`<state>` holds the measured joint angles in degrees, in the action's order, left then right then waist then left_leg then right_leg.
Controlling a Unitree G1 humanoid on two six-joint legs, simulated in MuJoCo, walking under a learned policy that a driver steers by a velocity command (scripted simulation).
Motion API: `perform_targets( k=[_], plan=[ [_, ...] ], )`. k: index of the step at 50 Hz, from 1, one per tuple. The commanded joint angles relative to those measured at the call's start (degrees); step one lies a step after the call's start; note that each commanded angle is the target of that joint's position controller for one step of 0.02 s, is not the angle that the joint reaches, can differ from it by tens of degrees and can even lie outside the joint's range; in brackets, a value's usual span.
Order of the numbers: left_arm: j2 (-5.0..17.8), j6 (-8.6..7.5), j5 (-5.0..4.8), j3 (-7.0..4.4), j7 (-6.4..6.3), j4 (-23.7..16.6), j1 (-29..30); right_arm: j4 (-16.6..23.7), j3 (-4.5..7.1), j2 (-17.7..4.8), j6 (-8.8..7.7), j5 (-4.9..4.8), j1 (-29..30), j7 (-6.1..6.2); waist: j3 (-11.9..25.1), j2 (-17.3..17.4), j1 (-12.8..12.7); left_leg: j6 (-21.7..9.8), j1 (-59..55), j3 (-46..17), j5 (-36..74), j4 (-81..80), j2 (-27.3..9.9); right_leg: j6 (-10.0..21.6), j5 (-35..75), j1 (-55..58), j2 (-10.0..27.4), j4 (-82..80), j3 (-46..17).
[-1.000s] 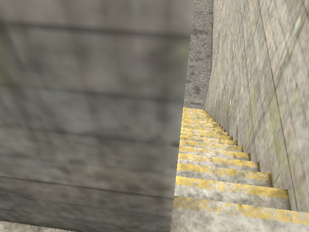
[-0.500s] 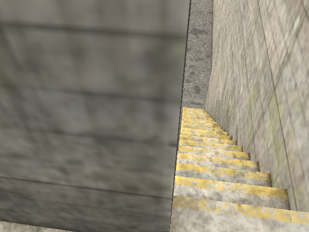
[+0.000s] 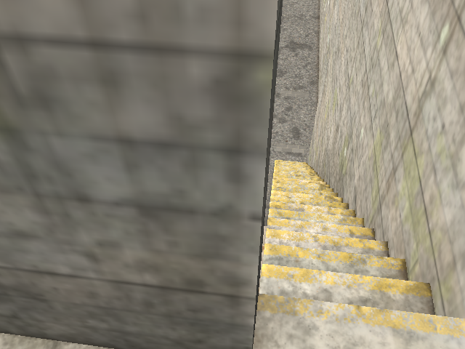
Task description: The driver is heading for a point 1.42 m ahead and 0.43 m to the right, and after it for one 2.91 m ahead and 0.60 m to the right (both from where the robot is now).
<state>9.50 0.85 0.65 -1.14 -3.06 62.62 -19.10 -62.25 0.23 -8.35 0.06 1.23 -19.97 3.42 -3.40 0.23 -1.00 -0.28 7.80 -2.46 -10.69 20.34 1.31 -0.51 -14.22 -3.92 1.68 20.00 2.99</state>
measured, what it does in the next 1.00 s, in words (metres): stands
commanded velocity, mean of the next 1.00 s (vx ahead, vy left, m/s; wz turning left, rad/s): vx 0.00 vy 0.00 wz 0.00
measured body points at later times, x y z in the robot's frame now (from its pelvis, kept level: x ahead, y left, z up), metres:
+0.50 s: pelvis +0.00 -0.01 +0.00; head +0.02 -0.01 +0.45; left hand -0.03 +0.23 -0.15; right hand -0.02 -0.23 -0.16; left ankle +0.00 +0.12 -0.75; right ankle -0.04 -0.12 -0.75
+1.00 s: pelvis +0.00 -0.01 +0.00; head +0.02 -0.02 +0.45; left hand -0.03 +0.22 -0.16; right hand -0.03 -0.23 -0.16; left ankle +0.00 +0.12 -0.75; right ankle -0.04 -0.12 -0.75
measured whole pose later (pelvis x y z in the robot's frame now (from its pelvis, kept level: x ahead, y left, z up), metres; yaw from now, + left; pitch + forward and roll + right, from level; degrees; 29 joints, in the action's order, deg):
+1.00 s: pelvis +0.00 -0.01 +0.00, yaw +0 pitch -2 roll +0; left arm 8.8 0.9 0.5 -1.0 -2.8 63.1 -19.7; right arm -64.4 0.2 -7.8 0.8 1.2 -20.2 3.2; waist -3.5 0.5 -1.0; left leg 0.7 7.8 -2.6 -11.6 21.2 0.4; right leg 0.3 -15.3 -4.0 0.9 21.1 3.0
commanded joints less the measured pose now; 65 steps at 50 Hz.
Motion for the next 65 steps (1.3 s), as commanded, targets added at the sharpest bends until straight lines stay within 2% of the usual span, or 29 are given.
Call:
perform_targets(
  k=[1, 40, 43, 65],
  plan=[
    [5.08, -0.17, 0.0, -0.81, -0.16, -0.4, -5.0, 0.29, 0.68, -4.2, -0.15, 0.01, -5.18, 0.14, -2.71, 0.1, -0.02, -2.19, 0.59, -4.38, 9.14, -2.83, -5.51, 1.75, 6.71, -3.08, 4.85, -3.83, -3.92],
    [4.98, -0.45, -0.07, -0.94, -0.26, -0.79, -4.95, -0.52, 0.81, -3.81, 0.12, 0.02, -5.09, 0.23, -2.77, 0.02, 0.04, -1.5, -0.16, -3.74, 9.9, -2.53, -5.65, 2.28, 8.69, -2.91, 4.8, -3.76, -4.12],
    [4.38, -0.03, -0.19, -0.76, 0.11, 0.01, -5.92, -1.67, 0.62, -3.25, 0.6, -0.14, -6.14, -0.18, -2.98, -0.2, 0.05, -1.54, 0.13, -3.38, 9.84, -1.56, -5.65, 2.28, 8.28, -3.56, 4.89, -3.21, -4.0],
    [3.82, -0.43, -0.26, -0.11, 0.1, 0.86, -6.45, -3.08, 0.26, -2.46, 0.52, 0.13, -6.62, -0.19, -3.35, 0.05, 0.2, -1.52, -0.04, -3.65, 9.09, -1.97, -5.6, 1.89, 7.41, -4.31, 4.84, -3.14, -3.94]
  ],
)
